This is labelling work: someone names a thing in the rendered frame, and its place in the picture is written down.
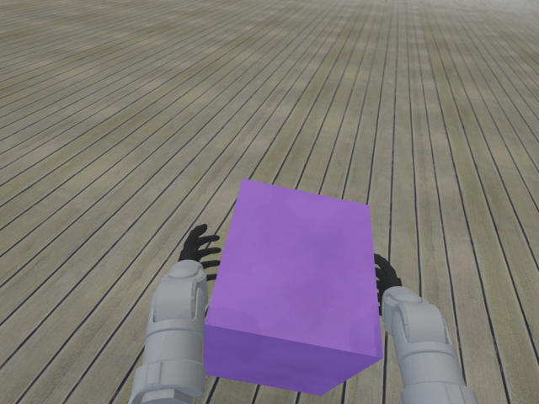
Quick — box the left robot hand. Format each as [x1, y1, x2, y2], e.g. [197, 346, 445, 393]
[178, 224, 221, 281]

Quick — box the robot right forearm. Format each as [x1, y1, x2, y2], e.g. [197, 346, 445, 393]
[382, 286, 478, 404]

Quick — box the robot left forearm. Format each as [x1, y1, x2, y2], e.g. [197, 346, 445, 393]
[128, 260, 208, 404]

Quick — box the carton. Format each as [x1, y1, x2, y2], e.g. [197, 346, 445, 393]
[203, 178, 383, 396]

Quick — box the right robot hand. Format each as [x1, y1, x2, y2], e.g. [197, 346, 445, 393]
[374, 253, 402, 316]

